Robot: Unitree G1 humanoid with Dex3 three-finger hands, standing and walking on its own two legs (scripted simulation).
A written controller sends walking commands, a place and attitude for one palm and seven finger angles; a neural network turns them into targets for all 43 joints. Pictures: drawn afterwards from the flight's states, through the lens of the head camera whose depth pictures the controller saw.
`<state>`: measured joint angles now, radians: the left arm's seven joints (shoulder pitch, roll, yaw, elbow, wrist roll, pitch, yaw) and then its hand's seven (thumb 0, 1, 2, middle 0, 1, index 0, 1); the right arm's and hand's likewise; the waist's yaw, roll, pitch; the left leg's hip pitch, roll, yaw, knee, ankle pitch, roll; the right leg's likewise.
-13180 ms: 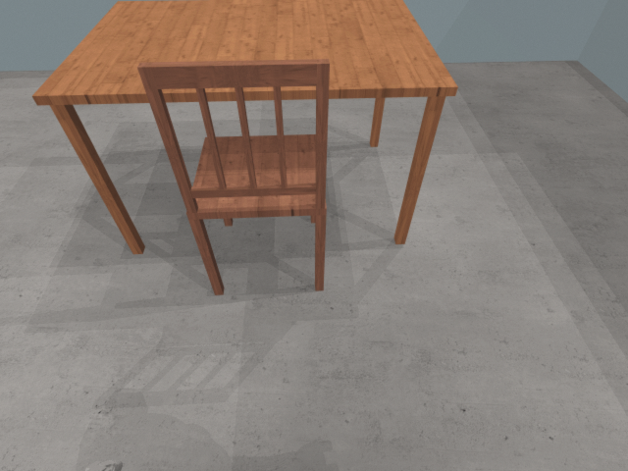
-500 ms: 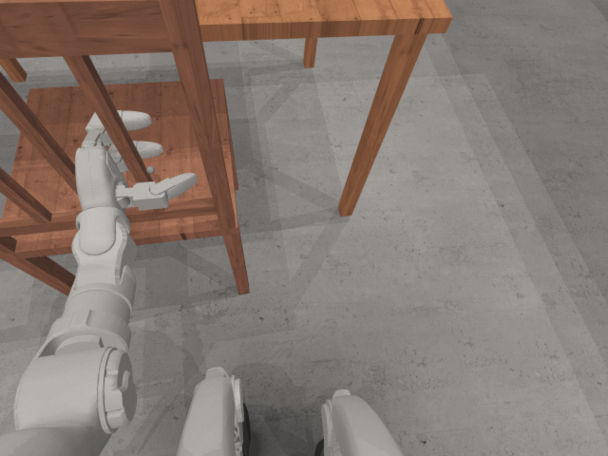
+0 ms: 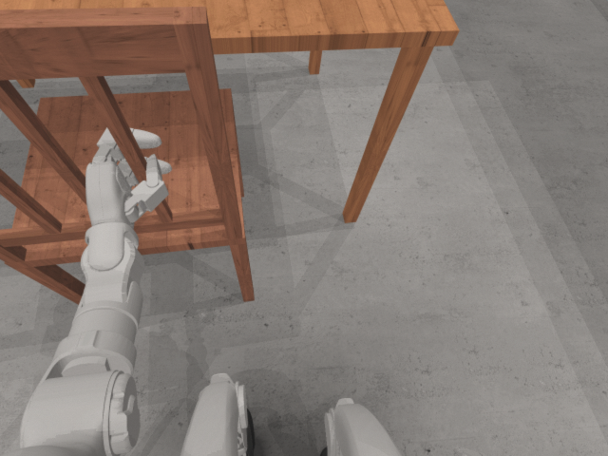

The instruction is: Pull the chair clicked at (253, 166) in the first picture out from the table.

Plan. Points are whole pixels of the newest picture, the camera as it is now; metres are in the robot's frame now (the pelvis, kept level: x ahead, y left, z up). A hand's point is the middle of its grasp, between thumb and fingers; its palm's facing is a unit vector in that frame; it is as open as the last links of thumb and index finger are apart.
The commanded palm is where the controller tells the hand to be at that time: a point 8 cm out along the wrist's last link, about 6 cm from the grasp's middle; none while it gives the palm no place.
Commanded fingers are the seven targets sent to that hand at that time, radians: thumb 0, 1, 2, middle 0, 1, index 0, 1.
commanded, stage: hook a spindle and tug to test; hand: left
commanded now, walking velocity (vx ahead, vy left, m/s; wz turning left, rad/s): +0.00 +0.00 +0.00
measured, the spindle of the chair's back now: (67, 169) +0.48 +0.30 +0.03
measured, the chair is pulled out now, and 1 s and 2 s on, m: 0.00 0.06 0.17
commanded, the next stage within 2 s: step backward, pulling the chair out in 0.38 s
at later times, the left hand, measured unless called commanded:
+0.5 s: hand (163, 202) +0.43 +0.17 +0.03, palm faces +0.15 -0.99 -0.02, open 5.2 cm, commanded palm +0.40 +0.21 +0.03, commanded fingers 0.00 0.90 0.90 -0.50 -1.45 -0.50 -1.45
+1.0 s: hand (164, 214) +0.40 +0.16 +0.05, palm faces +0.09 -0.99 -0.12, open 4.9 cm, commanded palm +0.37 +0.21 +0.05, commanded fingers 0.00 0.90 0.90 -0.50 -1.45 -0.50 -1.45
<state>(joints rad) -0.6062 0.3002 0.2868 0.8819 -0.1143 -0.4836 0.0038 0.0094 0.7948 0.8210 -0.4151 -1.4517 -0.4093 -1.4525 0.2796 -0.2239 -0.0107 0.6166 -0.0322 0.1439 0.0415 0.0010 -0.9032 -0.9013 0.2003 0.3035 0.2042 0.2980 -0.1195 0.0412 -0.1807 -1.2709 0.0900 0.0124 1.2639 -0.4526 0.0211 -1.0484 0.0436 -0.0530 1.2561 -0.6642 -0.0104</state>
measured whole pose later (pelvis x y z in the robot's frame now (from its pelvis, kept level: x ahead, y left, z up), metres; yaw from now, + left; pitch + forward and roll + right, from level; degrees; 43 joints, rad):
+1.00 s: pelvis +0.00 +0.01 +0.10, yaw +1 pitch +11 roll -2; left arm -0.56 0.25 0.13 1.01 -0.09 -0.24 0.06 0.02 0.79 0.83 -0.26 -1.03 -0.47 -1.45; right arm 0.25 -0.25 -0.01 0.65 0.03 0.10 -0.09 0.00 -0.90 -0.90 0.20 0.30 0.20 0.30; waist -0.09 0.02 0.06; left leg -0.66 0.06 0.07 0.69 -0.22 0.03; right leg -0.46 0.03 -0.02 0.65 -0.38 0.01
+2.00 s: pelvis -0.05 -0.01 +0.11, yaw +4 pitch +2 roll -1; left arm -0.57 0.16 0.01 1.12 -0.04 -0.20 0.08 0.03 0.72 0.84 -0.34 -1.21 -0.50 -1.45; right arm 0.20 -0.28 0.00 0.80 0.05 -0.06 -0.15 0.01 -0.90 -0.90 0.20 0.30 0.21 0.30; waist -0.05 0.05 0.16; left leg -0.43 0.00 -0.03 0.61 -0.22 0.00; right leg -0.33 0.00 -0.06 0.61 -0.31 -0.01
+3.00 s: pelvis -0.20 +0.01 +0.11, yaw +7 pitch +3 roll -1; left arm -0.65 0.13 0.01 1.07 -0.04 -0.16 0.08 0.06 0.74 0.80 -0.29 -1.26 -0.50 -1.45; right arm 0.18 -0.25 0.00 0.76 0.03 0.00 -0.13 0.00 -0.90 -0.90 0.20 0.30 0.21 0.30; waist -0.10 0.05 0.20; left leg -0.35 0.05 -0.02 0.58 -0.27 -0.04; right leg -0.43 -0.03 -0.04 0.53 -0.16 0.02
